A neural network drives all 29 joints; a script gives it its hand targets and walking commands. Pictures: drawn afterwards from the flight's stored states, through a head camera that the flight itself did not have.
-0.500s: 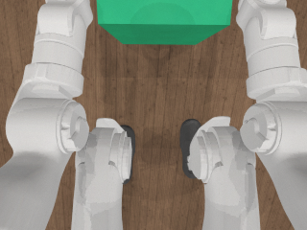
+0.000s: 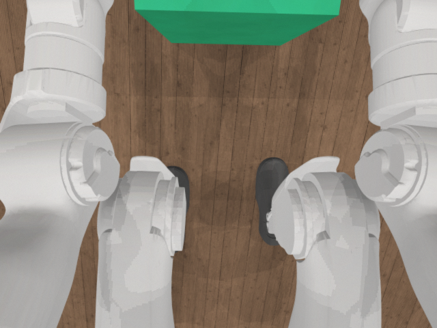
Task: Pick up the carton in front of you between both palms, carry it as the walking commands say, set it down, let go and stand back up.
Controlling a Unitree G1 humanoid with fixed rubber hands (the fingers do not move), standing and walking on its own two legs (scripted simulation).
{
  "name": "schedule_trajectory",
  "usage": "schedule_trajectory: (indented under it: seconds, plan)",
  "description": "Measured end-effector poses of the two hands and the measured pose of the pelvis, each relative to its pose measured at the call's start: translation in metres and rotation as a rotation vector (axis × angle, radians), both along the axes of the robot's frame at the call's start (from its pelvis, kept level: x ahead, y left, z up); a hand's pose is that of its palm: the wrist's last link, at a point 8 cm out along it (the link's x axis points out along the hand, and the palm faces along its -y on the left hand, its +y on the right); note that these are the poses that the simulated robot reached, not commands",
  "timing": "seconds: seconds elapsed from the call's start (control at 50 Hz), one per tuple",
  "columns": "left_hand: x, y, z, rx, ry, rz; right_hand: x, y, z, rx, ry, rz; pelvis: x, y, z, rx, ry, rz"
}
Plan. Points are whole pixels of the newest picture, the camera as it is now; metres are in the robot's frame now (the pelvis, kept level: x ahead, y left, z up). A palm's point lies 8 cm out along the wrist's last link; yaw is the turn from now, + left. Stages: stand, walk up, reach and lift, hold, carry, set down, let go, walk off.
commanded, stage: set down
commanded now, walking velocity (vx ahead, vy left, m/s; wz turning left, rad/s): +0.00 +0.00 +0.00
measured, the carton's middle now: out of the picture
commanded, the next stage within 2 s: let go in 1.64 s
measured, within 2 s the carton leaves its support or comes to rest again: neither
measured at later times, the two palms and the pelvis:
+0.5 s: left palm out of the picture +0.58 +0.17 -0.19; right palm out of the picture +0.57 -0.19 -0.19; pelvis +0.02 +0.00 +0.00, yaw +0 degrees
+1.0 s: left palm out of the picture +0.60 +0.17 -0.03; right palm out of the picture +0.59 -0.20 -0.03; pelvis +0.01 +0.00 +0.08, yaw +0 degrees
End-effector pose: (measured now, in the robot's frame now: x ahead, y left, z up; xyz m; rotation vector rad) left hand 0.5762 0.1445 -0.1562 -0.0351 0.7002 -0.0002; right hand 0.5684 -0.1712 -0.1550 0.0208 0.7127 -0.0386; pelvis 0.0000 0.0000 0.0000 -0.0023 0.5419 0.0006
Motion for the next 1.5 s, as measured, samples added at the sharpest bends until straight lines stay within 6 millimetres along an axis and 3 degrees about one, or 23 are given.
schedule_trajectory:
  seconds: [0.28, 0.38, 0.48, 0.56, 0.68, 0.78, 0.98, 1.24, 1.5]
  plan:
    - [0.002, 0.002, -0.006, 0.001, -0.019, -0.017, 0.004, -0.002, -0.009, -0.001, 0.006, 0.000, 0.007, 0.002, -0.001, 0.005, 0.007, -0.002]
    - [0.000, 0.002, -0.018, 0.050, 0.003, -0.036, 0.002, -0.002, -0.020, -0.025, 0.017, 0.002, 0.012, 0.001, 0.000, 0.010, 0.016, -0.001]
    - [-0.002, 0.018, -0.033, 0.119, 0.039, 0.020, -0.002, -0.018, -0.035, -0.091, 0.044, -0.071, 0.016, 0.000, 0.001, 0.005, 0.040, 0.007]
    - [0.007, 0.033, -0.025, 0.141, 0.014, 0.058, 0.005, -0.031, -0.026, -0.114, 0.013, -0.098, 0.016, -0.002, -0.001, 0.003, 0.037, 0.005]
    - [0.018, 0.035, 0.004, 0.132, -0.036, 0.066, 0.016, -0.033, 0.002, -0.103, -0.039, -0.102, 0.011, -0.002, 0.000, 0.003, 0.040, 0.004]
    - [0.022, 0.027, 0.042, 0.130, -0.075, 0.063, 0.019, -0.027, 0.040, -0.091, -0.084, -0.106, 0.006, 0.000, 0.015, 0.002, 0.053, 0.000]
    - [0.022, 0.026, 0.123, 0.128, -0.054, 0.076, 0.017, -0.029, 0.121, -0.098, -0.068, -0.112, 0.005, 0.000, 0.071, 0.007, 0.170, -0.002]
    - [0.025, 0.036, 0.188, 0.139, -0.076, 0.080, 0.020, -0.036, 0.185, -0.109, -0.083, -0.111, 0.014, -0.002, 0.133, 0.007, 0.267, -0.002]
    - [0.025, 0.040, 0.274, 0.129, -0.072, 0.072, 0.019, -0.041, 0.271, -0.100, -0.085, -0.101, 0.027, -0.002, 0.209, 0.010, 0.298, -0.005]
